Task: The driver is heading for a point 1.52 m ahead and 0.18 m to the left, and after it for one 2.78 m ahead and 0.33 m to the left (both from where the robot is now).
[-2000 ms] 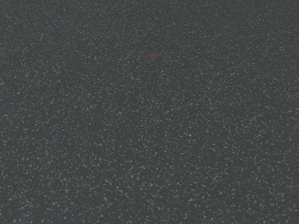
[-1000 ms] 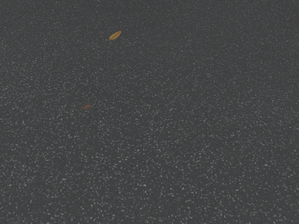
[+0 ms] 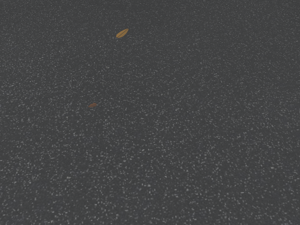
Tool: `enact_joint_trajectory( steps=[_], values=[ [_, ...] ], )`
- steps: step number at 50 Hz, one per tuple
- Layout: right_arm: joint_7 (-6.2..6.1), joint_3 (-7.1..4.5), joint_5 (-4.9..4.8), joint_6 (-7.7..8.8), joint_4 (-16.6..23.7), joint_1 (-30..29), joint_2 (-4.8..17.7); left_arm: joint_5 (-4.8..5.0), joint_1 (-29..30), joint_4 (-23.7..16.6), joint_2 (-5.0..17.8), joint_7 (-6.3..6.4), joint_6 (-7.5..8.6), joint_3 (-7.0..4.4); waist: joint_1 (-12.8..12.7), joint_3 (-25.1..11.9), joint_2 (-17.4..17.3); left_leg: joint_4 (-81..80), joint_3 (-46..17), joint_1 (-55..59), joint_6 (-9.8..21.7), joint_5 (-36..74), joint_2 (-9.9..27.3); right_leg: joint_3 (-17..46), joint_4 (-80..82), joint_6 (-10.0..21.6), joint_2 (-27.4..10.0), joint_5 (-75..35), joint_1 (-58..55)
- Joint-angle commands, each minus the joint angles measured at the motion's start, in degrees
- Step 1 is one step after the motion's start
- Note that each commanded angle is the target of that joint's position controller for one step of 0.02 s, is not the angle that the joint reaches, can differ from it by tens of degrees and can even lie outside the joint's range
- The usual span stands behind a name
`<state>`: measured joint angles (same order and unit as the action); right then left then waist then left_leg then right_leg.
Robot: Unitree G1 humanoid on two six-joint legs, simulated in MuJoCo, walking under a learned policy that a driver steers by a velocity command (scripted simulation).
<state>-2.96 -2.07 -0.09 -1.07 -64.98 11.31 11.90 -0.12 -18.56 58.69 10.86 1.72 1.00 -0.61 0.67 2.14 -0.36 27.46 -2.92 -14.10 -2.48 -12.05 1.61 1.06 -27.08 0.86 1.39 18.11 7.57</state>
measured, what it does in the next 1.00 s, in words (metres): walks ahead: right foot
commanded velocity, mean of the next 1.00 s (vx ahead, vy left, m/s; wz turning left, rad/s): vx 0.38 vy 0.00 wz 0.00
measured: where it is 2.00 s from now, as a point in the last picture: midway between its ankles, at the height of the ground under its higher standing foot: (148, 138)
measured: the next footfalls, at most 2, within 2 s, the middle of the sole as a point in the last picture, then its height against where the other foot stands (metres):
right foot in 0.74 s outside the picture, level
left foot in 1.30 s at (125, 171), level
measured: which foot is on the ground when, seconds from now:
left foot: down 0.00-0.76, up 0.78-1.00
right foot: down 0.00-0.26, up 0.28-0.72, down 0.74-1.00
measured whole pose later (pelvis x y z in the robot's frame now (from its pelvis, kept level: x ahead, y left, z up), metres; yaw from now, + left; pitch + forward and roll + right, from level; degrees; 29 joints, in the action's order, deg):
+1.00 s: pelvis +0.42 -0.01 +0.01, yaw +0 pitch +0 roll -2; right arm -1.1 -3.4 -1.0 4.9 -52.6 10.7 15.5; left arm -0.1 -16.9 57.6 13.5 -1.9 6.1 -2.8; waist -2.3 1.3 -2.4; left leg 60.9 -2.4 -35.6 1.8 -12.4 7.8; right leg -4.1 -16.2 4.8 4.8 7.9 8.6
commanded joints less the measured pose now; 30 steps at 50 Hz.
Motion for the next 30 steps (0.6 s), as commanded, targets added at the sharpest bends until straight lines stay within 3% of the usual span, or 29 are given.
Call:
enact_joint_trajectory(
  steps=[1,3,4,5,6,7,9,11,12,13,14,15,16,17,18,19,20,22,25,30],
  values=[
    [-0.21,-0.54,0.00,0.26,0.67,2.64,4.95,0.06,-4.80,0.05,5.16,0.24,0.23,-0.85,-0.13,-0.04,0.98,-2.22,1.64,4.86,1.70,2.38,-0.94,1.56,7.42,0.73,-1.82,-1.86,6.64],
    [-0.28,-0.68,-0.51,0.37,0.92,2.40,4.98,0.75,-4.80,-0.16,8.25,0.68,-0.16,-1.85,-0.89,2.61,4.40,3.53,5.64,-0.13,2.18,-13.69,-4.51,5.43,10.26,3.71,-3.55,18.94,8.42],
    [-0.09,-0.67,-0.46,0.91,1.92,0.79,4.90,1.10,-5.74,-0.43,9.77,0.79,-0.09,-2.34,-1.89,4.95,6.81,7.97,6.63,-5.04,2.47,-16.68,-5.03,10.81,13.53,6.21,-7.33,27.45,8.84],
    [0.38,-0.39,-0.50,1.89,3.23,-1.02,3.92,1.48,-6.63,-0.54,11.87,0.78,0.32,-3.09,-2.81,7.03,10.13,13.88,6.82,-9.02,2.88,-14.50,-4.06,18.20,16.96,9.33,-12.94,31.68,8.70],
    [0.98,-0.25,-0.78,2.97,4.23,-2.07,3.62,1.66,-6.31,-0.80,12.98,0.82,0.85,-3.64,-2.98,9.07,11.25,18.42,4.81,-12.03,3.82,-12.55,-1.46,23.88,19.44,12.15,-17.55,31.31,9.41],
    [1.57,-0.38,-1.21,3.92,4.87,-2.50,3.89,1.42,-5.37,-1.17,12.23,0.75,1.47,-3.61,-2.59,10.45,10.99,21.07,3.30,-15.49,4.73,-13.93,0.44,25.86,19.91,13.33,-19.57,27.75,7.99],
    [2.53,-0.46,-1.92,5.52,5.62,-1.69,4.08,1.83,-3.10,-2.09,10.75,0.35,2.18,-3.47,-1.05,10.35,9.17,15.54,2.55,-16.02,6.54,-16.11,2.35,22.17,17.71,11.63,-18.67,19.52,4.65],
    [3.01,-1.10,-1.87,6.38,2.33,6.28,3.81,2.54,0.23,-2.97,10.74,-0.02,1.92,-3.45,2.98,6.46,6.53,1.86,7.58,2.06,6.31,-5.11,-1.57,12.52,12.13,8.15,-12.52,12.38,10.78],
    [3.05,-1.80,-1.40,6.25,-0.06,11.68,4.45,2.32,0.37,-3.33,10.57,-0.17,1.90,-3.32,4.51,4.08,4.51,0.49,8.02,10.89,5.21,-1.60,-3.68,8.99,6.76,7.07,-9.33,7.18,14.61],
    [2.93,-2.80,-1.13,6.27,-1.32,18.75,7.10,1.75,1.82,-4.14,8.13,-0.43,2.32,-2.49,7.33,1.17,-3.65,-4.92,-3.24,18.82,7.03,-5.66,3.20,2.66,-8.99,4.29,-4.46,-0.28,20.04],
    [3.15,-4.18,-1.34,6.58,-1.40,25.86,14.41,1.38,1.64,-6.37,4.35,-0.27,3.32,-1.62,8.14,-2.61,-18.63,-15.46,-29.81,26.26,14.93,-13.46,17.16,-2.91,-27.98,1.00,2.33,8.64,31.66],
    [3.54,-2.76,-0.18,7.48,-1.11,23.42,11.52,2.58,2.00,-6.89,5.22,-0.36,4.20,-1.88,5.86,-1.50,-13.83,-19.41,-41.16,22.70,18.72,-20.93,21.85,4.21,-40.28,1.88,0.78,13.28,36.01],
    [3.63,-1.85,-0.34,8.17,0.91,17.42,8.80,3.53,2.89,-7.20,6.45,-0.84,4.88,-2.12,3.38,3.66,-8.02,-18.99,-35.42,19.25,17.55,-21.66,21.12,5.90,-44.74,3.49,-2.77,8.32,40.04],
    [3.93,-1.23,-0.36,8.43,2.53,13.29,7.11,3.24,3.21,-6.78,7.08,-1.20,5.34,-2.29,2.06,4.84,-5.16,-19.20,-27.38,17.02,15.28,-17.95,17.87,5.07,-44.14,4.41,-5.32,2.18,39.84],
    [4.25,-0.84,-0.30,8.35,3.50,11.13,6.61,2.53,3.94,-6.63,7.91,-1.21,5.65,-2.83,1.18,5.19,-3.76,-19.62,-21.30,15.87,13.47,-11.19,15.43,4.15,-41.00,4.64,-6.93,-2.48,39.12],
    [4.30,-0.30,-0.14,8.09,3.70,11.18,5.17,1.94,4.90,-6.67,9.02,-1.41,5.60,-3.45,0.97,4.80,-4.18,-19.79,-15.35,15.14,11.77,-3.48,12.80,3.10,-37.87,4.38,-8.03,-5.53,36.87],
    [4.12,0.09,0.03,7.66,3.44,12.80,4.15,1.76,5.03,-6.44,8.70,-1.81,5.33,-3.64,1.08,3.85,-5.03,-19.71,-11.22,15.18,11.00,2.62,10.93,1.83,-35.90,3.85,-8.28,-7.31,35.11],
    [3.39,0.17,0.17,7.14,2.88,16.22,5.16,1.47,7.04,-6.95,6.56,-2.32,4.60,-3.36,1.46,3.22,-4.56,-19.63,-7.30,15.88,11.67,12.47,10.03,-0.29,-32.99,2.08,-8.20,-9.46,35.66],
    [2.34,0.05,0.47,6.49,3.74,16.76,7.23,1.36,15.48,-10.36,4.82,-2.41,4.21,-2.56,2.50,4.87,-3.11,-21.22,-4.44,13.92,12.52,16.40,9.91,-1.52,-22.27,-0.05,-7.72,-14.03,36.74],
    [1.75,-0.33,-0.22,6.19,3.87,19.90,8.25,1.89,25.31,-13.67,4.87,-3.52,4.54,-1.71,4.27,7.15,-4.17,-23.22,-1.06,12.79,12.48,15.29,10.14,-3.76,-8.00,0.32,-4.92,-21.17,30.98]
  ],
)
